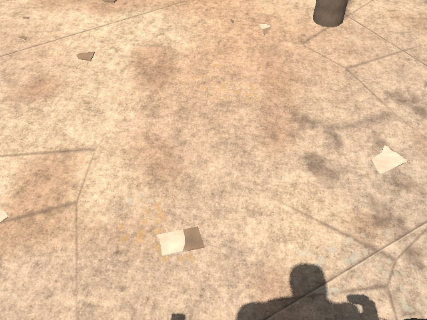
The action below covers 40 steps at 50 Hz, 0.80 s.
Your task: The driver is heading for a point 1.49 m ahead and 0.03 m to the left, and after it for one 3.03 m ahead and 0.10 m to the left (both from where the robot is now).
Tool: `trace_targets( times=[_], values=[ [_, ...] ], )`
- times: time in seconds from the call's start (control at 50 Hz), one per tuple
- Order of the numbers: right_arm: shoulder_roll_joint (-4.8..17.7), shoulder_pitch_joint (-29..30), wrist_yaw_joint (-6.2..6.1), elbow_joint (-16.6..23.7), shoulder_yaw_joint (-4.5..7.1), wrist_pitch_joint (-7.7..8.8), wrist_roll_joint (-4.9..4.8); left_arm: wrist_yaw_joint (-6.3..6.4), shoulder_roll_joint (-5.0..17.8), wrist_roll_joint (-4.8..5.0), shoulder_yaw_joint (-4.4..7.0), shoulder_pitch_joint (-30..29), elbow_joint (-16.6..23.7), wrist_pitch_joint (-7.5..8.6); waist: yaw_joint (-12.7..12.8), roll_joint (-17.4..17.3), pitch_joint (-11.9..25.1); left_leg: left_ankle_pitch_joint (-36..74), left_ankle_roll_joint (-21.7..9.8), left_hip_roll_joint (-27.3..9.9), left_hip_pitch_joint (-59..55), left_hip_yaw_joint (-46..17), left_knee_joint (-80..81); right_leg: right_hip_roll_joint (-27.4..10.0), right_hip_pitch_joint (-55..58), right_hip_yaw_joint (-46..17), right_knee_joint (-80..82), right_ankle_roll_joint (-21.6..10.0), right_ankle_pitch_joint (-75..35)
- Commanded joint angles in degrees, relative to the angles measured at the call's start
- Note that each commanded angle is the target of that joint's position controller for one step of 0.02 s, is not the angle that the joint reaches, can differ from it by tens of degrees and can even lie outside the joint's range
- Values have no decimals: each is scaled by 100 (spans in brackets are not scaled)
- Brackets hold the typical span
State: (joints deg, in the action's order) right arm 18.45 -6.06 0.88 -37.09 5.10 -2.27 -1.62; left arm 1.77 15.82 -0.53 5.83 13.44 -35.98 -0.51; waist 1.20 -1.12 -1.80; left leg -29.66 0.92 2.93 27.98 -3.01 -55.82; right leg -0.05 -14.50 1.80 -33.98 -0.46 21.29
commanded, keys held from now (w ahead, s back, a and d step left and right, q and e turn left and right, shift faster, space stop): q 0.08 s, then w+q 0.24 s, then w+e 0.68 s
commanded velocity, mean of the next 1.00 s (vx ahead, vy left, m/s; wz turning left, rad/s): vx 0.34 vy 0.00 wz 0.03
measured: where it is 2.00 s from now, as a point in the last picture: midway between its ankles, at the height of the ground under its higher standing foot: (223, 187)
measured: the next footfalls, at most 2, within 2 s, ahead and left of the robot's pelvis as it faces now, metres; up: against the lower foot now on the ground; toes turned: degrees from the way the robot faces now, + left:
left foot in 0.18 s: +0.05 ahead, +0.13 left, +0.00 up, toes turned +7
right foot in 0.72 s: +0.41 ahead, +0.00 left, +0.00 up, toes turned +7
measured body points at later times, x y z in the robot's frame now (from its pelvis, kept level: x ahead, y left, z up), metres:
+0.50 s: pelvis +0.10 +0.08 +0.02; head +0.13 +0.11 +0.47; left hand +0.24 +0.37 -0.07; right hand +0.21 -0.19 -0.08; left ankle +0.01 +0.13 -0.73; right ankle +0.28 -0.06 -0.67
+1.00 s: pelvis +0.39 +0.08 +0.02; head +0.42 +0.08 +0.47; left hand +0.46 +0.36 -0.09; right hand +0.57 -0.18 -0.07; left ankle +0.53 +0.27 -0.67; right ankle +0.37 +0.00 -0.73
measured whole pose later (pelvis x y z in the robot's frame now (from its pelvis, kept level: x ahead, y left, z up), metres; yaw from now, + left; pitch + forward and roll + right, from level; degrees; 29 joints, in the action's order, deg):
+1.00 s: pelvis +0.39 +0.08 +0.02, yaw -1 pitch +2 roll -1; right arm 17.5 -7.8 0.0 -37.5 1.5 5.7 1.3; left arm -0.5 16.1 1.1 3.1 18.2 -40.9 3.2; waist 2.5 -1.6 -2.5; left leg -6.8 3.6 -5.3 38.5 -6.0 -46.3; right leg 7.0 -9.8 -6.6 -19.3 -4.4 10.9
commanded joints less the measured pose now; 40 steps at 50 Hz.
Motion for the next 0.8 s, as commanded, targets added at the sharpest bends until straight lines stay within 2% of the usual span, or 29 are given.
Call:
trace_targets(
  times=[0.02,0.04,0.08,0.1,0.14,0.16,0.18,0.2,0.22,0.24,0.26,0.28,0.32,0.36,0.42,0.5,0.56,0.6,0.64,0.66,0.68,0.7,0.72,0.74,0.76,0.78,0.8],
  values=[
    [287,326,34,505,51,-3,-38,69,1054,60,270,-329,414,36,-9,711,287,162,146,-452,816,119,-154,-1746,860,-1295,970,-1130,-3853],
    [220,315,70,522,17,-10,-48,69,1098,59,282,-378,402,-16,6,846,349,337,154,-407,466,309,160,-1606,705,-970,952,-1039,-3859],
    [276,280,131,560,36,-19,-65,60,1131,95,292,-354,361,-62,41,1087,508,537,104,-289,-116,583,855,-1528,614,-594,881,-931,-3643],
    [300,211,137,545,55,-32,-62,40,1133,145,290,-253,320,-53,51,1113,657,695,34,-201,-369,727,1232,-1565,631,-509,859,-864,-3033],
    [324,-217,104,375,117,-45,-32,-3,1067,247,264,-161,250,-10,-131,955,808,1269,-205,91,-1331,1019,2204,-1460,224,-239,493,-627,-1373],
    [475,-702,61,216,220,-18,-47,-33,833,183,194,12,203,28,-281,541,925,1216,-393,174,-2233,828,2531,-1211,-365,115,-313,-397,-618],
    [1114,-1247,4,205,392,68,-58,-58,400,-13,52,-157,421,76,-412,-1000,826,1359,-1027,-1112,-3224,-1465,3157,-567,-2050,668,-2505,127,933],
    [1655,-1516,83,309,420,270,125,-56,385,40,-12,-754,885,241,-661,-1672,1031,483,-2324,-2345,-3531,-4400,4167,250,-3728,-298,-3713,292,1735],
    [1267,-1479,103,298,318,427,190,-87,733,223,62,-1022,892,381,-755,-885,722,-135,-2385,-2439,-3445,-4397,4380,-24,-4058,-792,-4084,197,1397],
    [932,-1302,76,229,196,499,143,-113,884,230,100,-1025,816,448,-584,-635,374,-244,-2094,-2199,-3153,-3829,4300,-199,-4053,-839,-3885,72,832],
    [761,-1085,39,251,129,515,88,-96,868,102,118,-919,665,486,-414,-224,204,73,-1810,-1921,-2803,-3263,4196,-354,-3783,-837,-3550,44,320],
    [652,-863,-6,261,76,504,39,-85,860,-3,129,-828,592,505,-274,-246,132,593,-1629,-1676,-2494,-2786,4207,-446,-3429,-819,-3092,66,-152],
    [671,-843,-103,243,55,487,86,-138,748,-25,114,-786,508,539,-189,-386,173,1374,-1510,-1348,-2242,-2255,4315,-357,-2925,-668,-2636,184,-801],
    [571,-1035,-158,106,14,507,118,-193,594,-10,43,-700,335,534,-237,-303,268,2146,-1436,-1265,-2408,-1717,4329,-317,-2818,-478,-2130,289,-1328],
    [596,-1359,-188,-160,1,531,101,-235,391,46,-78,-1127,357,519,-478,-402,125,2848,-1243,-1195,-2518,-1220,4335,-318,-2736,-377,-1203,328,-1982],
    [686,-1615,-166,-411,-10,565,118,-339,374,157,-150,-1607,437,528,-735,-416,-137,2853,-1152,-1339,-2675,-955,4434,-348,-2738,-335,-449,198,-2471],
    [706,-1760,-137,-577,-24,586,109,-438,360,184,-200,-1894,537,568,-842,-342,-361,3005,-1161,-1472,-2896,-783,4447,-296,-2814,-241,-162,36,-2400],
    [724,-1834,-120,-677,-22,576,112,-520,335,204,-231,-2011,600,603,-853,-311,-436,3487,-1146,-1548,-3116,-633,4328,-204,-2823,-153,-12,-115,-2110],
    [786,-1808,-136,-713,-11,556,111,-585,354,203,-238,-1979,622,632,-760,-350,-319,4668,-1076,-1546,-3265,-382,4032,-3,-2472,16,154,-302,-1721],
    [836,-1773,-153,-709,-10,551,115,-596,423,181,-208,-1813,589,638,-641,-434,-96,5873,-1022,-1506,-3309,-222,3711,182,-2014,188,175,-426,-1527],
    [891,-1764,-186,-705,-2,530,117,-584,561,156,-141,-1488,523,623,-434,-556,249,7158,-960,-1462,-3374,-102,3202,396,-1430,355,129,-553,-1328],
    [922,-1669,-226,-672,-9,497,125,-558,769,172,-28,-736,341,602,13,-555,726,8044,-854,-1354,-3226,83,2296,582,-413,439,299,-746,-1467],
    [949,-1476,-255,-574,-20,527,148,-489,1004,197,80,222,147,581,539,-470,1175,7620,-668,-1245,-2242,205,1093,302,1190,-81,427,-1029,-1946],
    [506,-1739,-216,-306,-161,648,279,-416,1635,125,225,1050,66,553,549,816,2058,4219,-220,-445,-14,437,-1344,-1311,3531,-2729,479,-1968,-1641],
    [434,-1912,-117,-340,-248,821,252,-415,1342,190,141,1142,-17,548,468,1397,2729,-77,-104,205,1168,-329,-2339,-2052,4321,-4915,1305,-2486,-963],
    [817,-1261,-29,-152,-142,935,23,-360,1015,194,55,894,6,501,613,930,1841,269,-109,-191,1808,-596,-2470,-1776,3789,-4200,1499,-2126,-298],
    [766,-848,-3,2,-178,1013,-36,-337,933,178,17,555,62,476,479,478,1086,680,-150,-447,1865,-498,-2068,-1540,2861,-3476,1648,-1890,-494]
  ],
)
Velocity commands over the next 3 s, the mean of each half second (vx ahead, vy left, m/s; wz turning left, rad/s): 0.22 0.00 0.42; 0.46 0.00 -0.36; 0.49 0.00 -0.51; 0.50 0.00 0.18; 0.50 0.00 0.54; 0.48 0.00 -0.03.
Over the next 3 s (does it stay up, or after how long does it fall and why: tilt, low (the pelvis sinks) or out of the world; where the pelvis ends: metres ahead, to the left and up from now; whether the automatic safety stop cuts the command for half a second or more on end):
stays up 1.45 0.01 0.02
